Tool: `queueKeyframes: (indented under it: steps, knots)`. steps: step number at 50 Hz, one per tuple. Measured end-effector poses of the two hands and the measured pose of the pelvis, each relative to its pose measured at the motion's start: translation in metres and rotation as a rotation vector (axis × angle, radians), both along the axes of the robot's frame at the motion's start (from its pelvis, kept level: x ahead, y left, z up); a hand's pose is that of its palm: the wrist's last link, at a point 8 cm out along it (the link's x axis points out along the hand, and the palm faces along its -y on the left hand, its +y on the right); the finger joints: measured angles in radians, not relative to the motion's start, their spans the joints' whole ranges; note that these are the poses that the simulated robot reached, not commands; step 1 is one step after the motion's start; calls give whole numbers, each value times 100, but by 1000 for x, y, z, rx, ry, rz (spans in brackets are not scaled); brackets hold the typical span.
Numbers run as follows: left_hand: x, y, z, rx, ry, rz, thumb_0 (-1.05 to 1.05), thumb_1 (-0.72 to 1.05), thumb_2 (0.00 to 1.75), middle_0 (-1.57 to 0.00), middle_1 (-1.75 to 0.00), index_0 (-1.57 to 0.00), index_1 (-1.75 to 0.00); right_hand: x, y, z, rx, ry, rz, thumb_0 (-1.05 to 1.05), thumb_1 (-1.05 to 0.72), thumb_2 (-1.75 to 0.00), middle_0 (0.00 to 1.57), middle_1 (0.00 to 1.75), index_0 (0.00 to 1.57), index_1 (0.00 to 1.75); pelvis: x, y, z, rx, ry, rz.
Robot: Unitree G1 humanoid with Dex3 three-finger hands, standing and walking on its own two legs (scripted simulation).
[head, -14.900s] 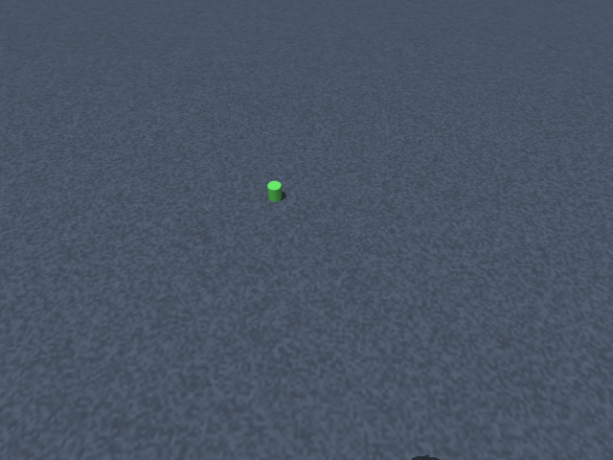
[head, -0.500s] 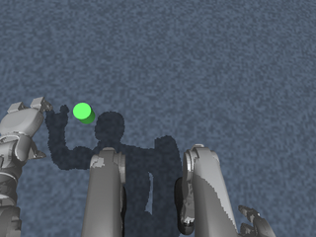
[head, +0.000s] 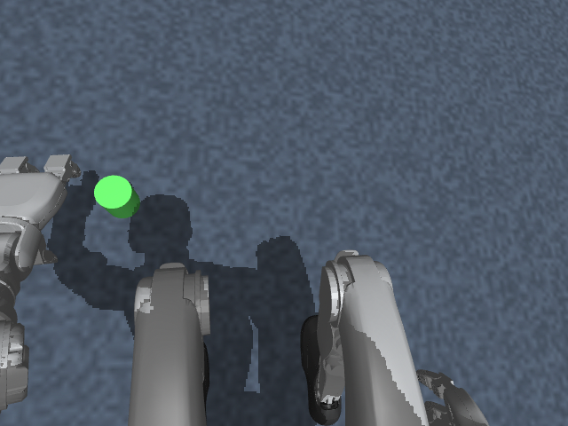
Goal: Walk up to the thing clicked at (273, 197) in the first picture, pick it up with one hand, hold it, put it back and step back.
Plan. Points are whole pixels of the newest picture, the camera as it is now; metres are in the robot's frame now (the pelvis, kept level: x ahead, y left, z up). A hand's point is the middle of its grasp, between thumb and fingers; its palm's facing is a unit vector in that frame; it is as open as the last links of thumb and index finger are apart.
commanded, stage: rise first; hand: left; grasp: from above
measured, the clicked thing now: (118, 197) +0.48 +0.27 -0.32
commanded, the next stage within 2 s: approach in 0.70 s
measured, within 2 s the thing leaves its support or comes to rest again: neither
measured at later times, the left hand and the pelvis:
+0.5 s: hand (61, 214) +0.41 +0.32 -0.19, palm faces -0.47 -0.08 -0.88, open 14.0 cm; pelvis +0.01 +0.00 -0.02, yaw -1 degrees
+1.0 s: hand (78, 204) +0.43 +0.30 -0.21, palm faces -0.46 -0.05 -0.89, open 14.0 cm; pelvis +0.01 +0.00 -0.03, yaw -1 degrees
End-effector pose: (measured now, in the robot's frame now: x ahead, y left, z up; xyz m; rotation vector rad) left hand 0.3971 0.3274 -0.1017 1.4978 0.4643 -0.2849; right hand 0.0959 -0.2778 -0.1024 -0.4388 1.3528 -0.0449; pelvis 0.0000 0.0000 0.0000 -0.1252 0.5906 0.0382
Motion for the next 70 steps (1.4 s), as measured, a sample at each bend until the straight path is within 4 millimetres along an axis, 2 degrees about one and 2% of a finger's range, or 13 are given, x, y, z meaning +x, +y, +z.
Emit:
queueKeyframes:
  steps: [12, 26, 44, 49, 55, 62, 66, 70]
  knots:
    - [13, -3, -20, 14, -1, 31, 0, -48, 97, -13, -96, -12, -97, -5, 2, -15, 12, 32, 5, 0, -91, -90, 20, 30, 20, 30, 4, -2, -12, 2, 6, -6]
    - [21, -7, -32, -7, 10, 26, 0, -52, 100, -10, -100, -10, -101, -17, -2, -16, -1, 78, -4, 0, -91, -90, 20, 30, 20, 30, 7, -2, -18, -2, 14, -8]
    - [26, -9, -45, -2, 4, 17, 0, -52, 100, -10, -102, -9, -103, -14, -1, -25, -4, 73, 21, 0, -91, -90, 20, 30, 20, 30, 7, -1, -29, -6, 5, -9]
    - [37, -19, -49, 2, 4, -11, 0, -53, 100, -9, -104, -9, -104, -17, 0, -25, -6, 75, 28, 0, -91, -90, 20, 30, 20, 30, 7, -1, -31, -7, 6, -11]
    - [73, -46, -45, -3, -62, -52, 0, -53, 100, -9, -106, -9, -106, -30, 0, -19, -23, 84, 9, 0, -91, -90, 20, 30, 20, 30, 8, -1, -32, -12, 16, -15]
    - [116, -77, -31, 13, -97, -27, 0, -53, 100, -9, -108, -9, -107, -58, 0, -7, -30, 110, -53, 0, -91, -90, 20, 30, 20, 30, 9, -1, -29, -19, 34, -23]
    - [123, -84, -28, 24, -56, 4, 0, -53, 99, -9, -108, -9, -107, -77, 2, -2, -15, 141, -91, 0, -91, -90, 20, 30, 20, 30, 8, -1, -24, -18, 36, -28]
    - [112, -82, -33, 19, 9, 30, 0, -53, 99, -8, -107, -9, -107, -92, 5, 0, 9, 173, -117, 0, -91, -90, 20, 30, 20, 30, 6, -2, -21, -15, 27, -30]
